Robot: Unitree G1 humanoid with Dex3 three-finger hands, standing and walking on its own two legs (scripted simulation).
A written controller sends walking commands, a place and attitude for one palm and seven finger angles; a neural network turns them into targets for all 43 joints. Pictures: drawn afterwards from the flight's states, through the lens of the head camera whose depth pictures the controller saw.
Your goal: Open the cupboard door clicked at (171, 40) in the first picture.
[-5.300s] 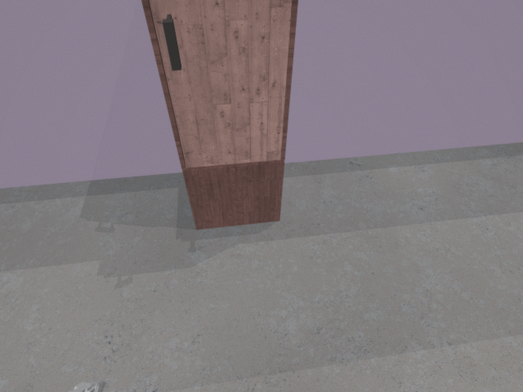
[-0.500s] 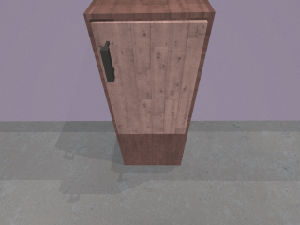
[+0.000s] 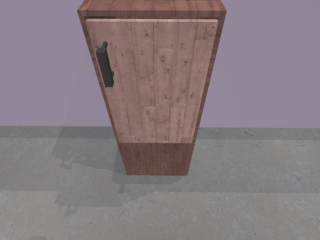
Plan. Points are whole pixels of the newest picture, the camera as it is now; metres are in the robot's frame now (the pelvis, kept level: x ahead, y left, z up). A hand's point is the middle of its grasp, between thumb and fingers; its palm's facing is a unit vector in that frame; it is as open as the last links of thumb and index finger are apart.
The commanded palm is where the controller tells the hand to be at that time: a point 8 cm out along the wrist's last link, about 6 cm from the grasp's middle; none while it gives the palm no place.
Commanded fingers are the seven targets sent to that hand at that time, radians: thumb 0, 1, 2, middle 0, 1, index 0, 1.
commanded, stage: come to a stop and stand still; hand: left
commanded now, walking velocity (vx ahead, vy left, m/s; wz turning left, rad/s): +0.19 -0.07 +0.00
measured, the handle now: (107, 64) +0.58 +0.20 +0.13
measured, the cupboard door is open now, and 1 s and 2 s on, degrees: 0 0 0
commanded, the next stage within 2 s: look again from close up in 1.56 s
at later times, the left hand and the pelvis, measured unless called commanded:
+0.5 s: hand out of the picture +0.08 +0.19 -0.16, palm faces +0.04 -0.96 -0.27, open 7.3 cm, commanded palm none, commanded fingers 0.00 0.90 0.90 -0.20 -0.30 -0.20 -0.30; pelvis +0.05 -0.01 +0.01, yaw -1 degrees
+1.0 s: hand out of the picture +0.06 +0.25 -0.15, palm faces +0.01 -0.96 -0.28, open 7.3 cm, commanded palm none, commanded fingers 0.00 0.90 0.90 -0.20 -0.30 -0.20 -0.30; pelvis -0.03 +0.03 +0.00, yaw -1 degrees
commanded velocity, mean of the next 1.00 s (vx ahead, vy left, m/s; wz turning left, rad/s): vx -0.04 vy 0.00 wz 0.00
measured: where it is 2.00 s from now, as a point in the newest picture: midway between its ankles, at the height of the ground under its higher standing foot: outside the picture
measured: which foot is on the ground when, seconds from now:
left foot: down 0.00-1.00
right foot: down 0.00-1.00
